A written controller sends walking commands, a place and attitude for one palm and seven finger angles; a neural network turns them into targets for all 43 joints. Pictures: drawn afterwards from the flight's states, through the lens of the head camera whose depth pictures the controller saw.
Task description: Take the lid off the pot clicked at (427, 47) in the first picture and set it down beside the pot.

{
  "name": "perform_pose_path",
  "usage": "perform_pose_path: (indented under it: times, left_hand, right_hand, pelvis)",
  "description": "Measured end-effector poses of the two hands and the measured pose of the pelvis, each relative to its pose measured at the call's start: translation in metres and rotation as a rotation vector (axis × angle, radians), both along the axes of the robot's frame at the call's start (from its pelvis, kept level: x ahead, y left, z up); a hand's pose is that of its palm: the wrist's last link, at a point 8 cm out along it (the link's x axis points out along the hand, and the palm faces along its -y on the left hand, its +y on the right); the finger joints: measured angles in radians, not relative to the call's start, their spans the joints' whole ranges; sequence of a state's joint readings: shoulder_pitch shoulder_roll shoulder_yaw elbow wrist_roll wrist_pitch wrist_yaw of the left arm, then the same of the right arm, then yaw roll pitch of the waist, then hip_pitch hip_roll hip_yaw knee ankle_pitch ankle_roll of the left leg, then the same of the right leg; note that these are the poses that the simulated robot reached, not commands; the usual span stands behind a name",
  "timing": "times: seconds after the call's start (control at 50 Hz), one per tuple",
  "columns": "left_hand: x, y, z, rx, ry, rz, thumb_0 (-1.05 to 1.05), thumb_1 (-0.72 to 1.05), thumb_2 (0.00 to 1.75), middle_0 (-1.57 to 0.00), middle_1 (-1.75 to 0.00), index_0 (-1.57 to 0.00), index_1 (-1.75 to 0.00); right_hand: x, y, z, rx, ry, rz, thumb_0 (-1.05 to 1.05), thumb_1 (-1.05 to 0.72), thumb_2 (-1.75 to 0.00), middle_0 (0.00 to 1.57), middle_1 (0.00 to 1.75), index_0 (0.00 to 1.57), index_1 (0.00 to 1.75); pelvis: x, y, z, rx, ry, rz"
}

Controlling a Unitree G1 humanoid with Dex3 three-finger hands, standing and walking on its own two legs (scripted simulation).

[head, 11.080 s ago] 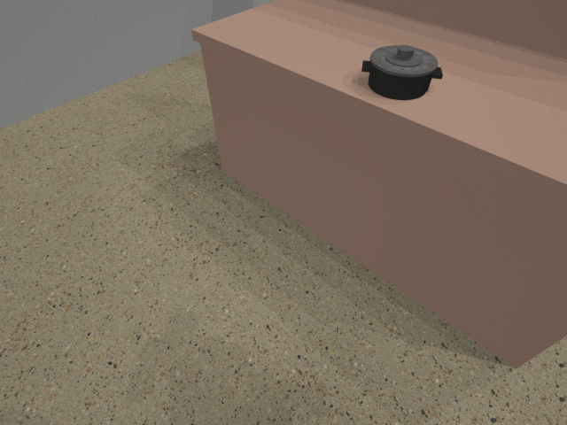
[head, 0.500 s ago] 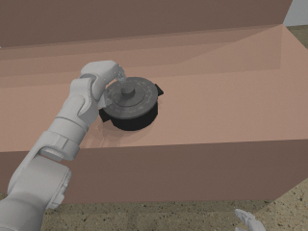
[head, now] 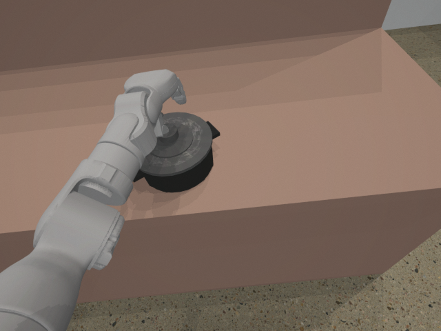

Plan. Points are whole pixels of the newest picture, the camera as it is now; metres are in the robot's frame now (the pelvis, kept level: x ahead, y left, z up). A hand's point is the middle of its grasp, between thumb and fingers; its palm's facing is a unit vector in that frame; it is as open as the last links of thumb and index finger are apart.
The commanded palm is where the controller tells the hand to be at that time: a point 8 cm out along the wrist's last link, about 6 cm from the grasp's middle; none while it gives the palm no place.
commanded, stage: move the open hand above the knob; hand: left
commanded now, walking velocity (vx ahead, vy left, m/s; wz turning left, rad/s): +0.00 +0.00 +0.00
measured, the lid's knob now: (167, 133) +0.50 +0.10 +0.07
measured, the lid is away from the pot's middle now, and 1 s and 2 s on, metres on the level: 0.00 0.00 0.00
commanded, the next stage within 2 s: lower the open fingers around the knob in 0.48 s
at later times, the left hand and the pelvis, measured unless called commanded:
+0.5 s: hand (160, 122) +0.45 +0.09 +0.15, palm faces -0.26 -0.03 -0.97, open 10.1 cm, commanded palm +0.45 +0.09 +0.21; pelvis -0.01 -0.01 +0.00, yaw +1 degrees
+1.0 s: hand (167, 132) +0.45 +0.08 +0.13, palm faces -0.31 -0.05 -0.95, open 10.1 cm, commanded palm +0.44 +0.09 +0.18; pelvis -0.01 -0.01 +0.00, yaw +0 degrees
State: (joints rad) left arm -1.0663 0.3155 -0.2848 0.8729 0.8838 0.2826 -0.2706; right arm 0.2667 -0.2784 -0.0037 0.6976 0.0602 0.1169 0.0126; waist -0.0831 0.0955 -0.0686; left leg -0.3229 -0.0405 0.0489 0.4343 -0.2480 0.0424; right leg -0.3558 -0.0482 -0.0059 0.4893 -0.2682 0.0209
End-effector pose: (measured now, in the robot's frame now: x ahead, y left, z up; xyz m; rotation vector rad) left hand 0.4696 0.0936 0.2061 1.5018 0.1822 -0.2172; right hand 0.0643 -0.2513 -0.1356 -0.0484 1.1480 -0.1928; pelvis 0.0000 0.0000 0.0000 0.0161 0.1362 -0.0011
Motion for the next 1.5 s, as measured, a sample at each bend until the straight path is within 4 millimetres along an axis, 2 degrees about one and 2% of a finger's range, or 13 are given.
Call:
perform_pose_path:
  times: [0.1,0.32,0.44,0.52,0.64,0.72,0.86,1.02,1.28,1.36,1.5]
  left_hand:
    - [-0.006,-0.001,0.0,0.001,-0.013,-0.005,0.0,-0.3,1.44,-0.85,-0.08,-0.85,-0.08]
    - [-0.022,0.0,0.002,0.017,-0.008,0.004,0.0,-0.3,1.44,-0.85,-0.08,-0.85,-0.08]
    - [-0.024,-0.002,0.004,0.02,-0.002,0.012,0.0,-0.3,1.44,-0.85,-0.08,-0.85,-0.08]
    - [-0.023,-0.006,0.003,0.03,0.005,0.008,0.0,-0.3,1.44,-0.85,-0.08,-0.85,-0.08]
    - [-0.02,-0.011,0.007,0.03,-0.009,0.0,0.0,-0.3,1.44,-0.85,-0.08,-0.85,-0.08]
    - [-0.019,-0.011,-0.001,0.019,0.036,0.036,0.0,-0.3,1.44,-0.85,-0.08,-0.85,-0.08]
    - [-0.02,-0.014,-0.011,0.004,0.055,-0.014,0.0,-0.3,1.44,-0.85,-0.08,-0.85,-0.08]
    - [-0.022,-0.007,-0.025,0.003,0.056,0.001,0.0,-0.3,1.44,-0.85,-0.08,-0.85,-0.08]
    - [-0.019,0.0,-0.031,0.018,0.058,0.03,0.0,-0.3,1.44,-0.81,-0.07,-0.85,-0.08]
    - [-0.019,0.003,-0.041,0.024,0.096,0.033,0.0,-0.3,1.44,-0.8,-0.06,-0.84,-0.08]
    - [-0.017,0.004,-0.046,0.017,0.093,0.004,0.0,-0.3,1.44,-0.8,-0.07,-0.84,-0.08]
  right_hand:
    - [0.005,-0.001,0.0,0.006,-0.014,0.007,0.01,-0.91,-0.9,0.19,0.3,0.2,0.3]
    - [0.045,0.0,0.01,0.0,-0.124,0.056,0.01,-0.91,-0.9,0.19,0.3,0.2,0.3]
    - [0.054,0.001,0.014,-0.001,-0.151,0.069,0.01,-0.91,-0.9,0.19,0.3,0.2,0.3]
    - [0.05,0.001,0.013,-0.002,-0.141,0.068,0.01,-0.91,-0.9,0.19,0.3,0.2,0.3]
    - [0.035,-0.002,0.008,0.0,-0.105,0.048,0.01,-0.91,-0.9,0.19,0.3,0.2,0.3]
    - [0.023,-0.003,0.003,0.008,-0.067,0.038,0.01,-0.91,-0.9,0.19,0.3,0.2,0.3]
    - [0.012,-0.007,0.003,-0.01,-0.053,0.015,0.01,-0.91,-0.9,0.19,0.3,0.2,0.3]
    - [0.012,-0.009,0.005,-0.015,-0.049,0.013,0.01,-0.91,-0.9,0.19,0.3,0.2,0.3]
    - [0.021,-0.006,0.007,-0.016,-0.053,0.019,0.01,-0.91,-0.9,0.19,0.3,0.2,0.3]
    - [0.019,-0.006,0.008,-0.022,-0.044,0.011,0.01,-0.91,-0.9,0.2,0.3,0.2,0.3]
    - [0.009,-0.006,0.005,-0.032,-0.014,0.0,0.01,-0.91,-0.9,0.19,0.3,0.2,0.3]
  pelvis:
    - [0.0,-0.001,0.0,0.0,-0.007,0.002]
    - [-0.007,-0.006,0.0,0.003,-0.028,0.017]
    - [-0.009,-0.008,0.0,0.005,-0.032,0.019]
    - [-0.01,-0.009,0.0,0.005,-0.031,0.02]
    - [-0.009,-0.009,0.0,0.006,-0.027,0.014]
    - [-0.008,-0.009,0.0,0.006,-0.028,0.011]
    - [-0.008,-0.009,0.001,0.005,-0.033,0.004]
    - [-0.007,-0.008,0.001,0.004,-0.027,0.003]
    - [-0.007,-0.006,-0.001,0.001,-0.01,0.003]
    - [-0.007,-0.005,-0.001,-0.001,-0.004,0.004]
    - [-0.005,-0.003,-0.001,-0.003,0.004,0.006]
